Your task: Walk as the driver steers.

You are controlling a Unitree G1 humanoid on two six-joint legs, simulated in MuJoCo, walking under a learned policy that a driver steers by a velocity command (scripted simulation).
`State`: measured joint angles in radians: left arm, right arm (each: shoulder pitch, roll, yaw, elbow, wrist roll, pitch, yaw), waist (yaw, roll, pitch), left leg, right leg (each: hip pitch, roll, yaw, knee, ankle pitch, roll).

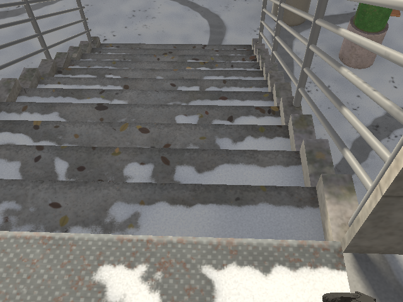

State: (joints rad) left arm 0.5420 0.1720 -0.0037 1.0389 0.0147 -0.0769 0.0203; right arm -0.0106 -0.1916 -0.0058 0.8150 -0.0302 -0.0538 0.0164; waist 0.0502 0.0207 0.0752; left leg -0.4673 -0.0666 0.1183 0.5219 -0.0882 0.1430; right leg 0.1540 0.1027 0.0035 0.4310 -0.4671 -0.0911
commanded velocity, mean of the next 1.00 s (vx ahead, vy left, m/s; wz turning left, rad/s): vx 0.50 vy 0.00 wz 0.20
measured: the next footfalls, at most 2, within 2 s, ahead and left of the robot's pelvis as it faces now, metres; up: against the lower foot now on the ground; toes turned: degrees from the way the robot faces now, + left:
right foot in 0.54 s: +0.44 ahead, -0.11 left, +0.00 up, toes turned -1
left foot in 1.08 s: +0.55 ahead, +0.14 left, +0.00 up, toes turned +20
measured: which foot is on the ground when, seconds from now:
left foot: down 0.00-0.56, up 0.58-1.00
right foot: up 0.00-0.52, down 0.54-1.00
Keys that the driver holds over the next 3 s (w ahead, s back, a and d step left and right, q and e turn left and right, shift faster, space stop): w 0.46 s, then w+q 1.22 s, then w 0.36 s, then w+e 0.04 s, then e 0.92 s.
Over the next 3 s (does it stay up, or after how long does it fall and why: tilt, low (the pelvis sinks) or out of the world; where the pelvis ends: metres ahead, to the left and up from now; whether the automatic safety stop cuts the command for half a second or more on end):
stays up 0.98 0.40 -0.34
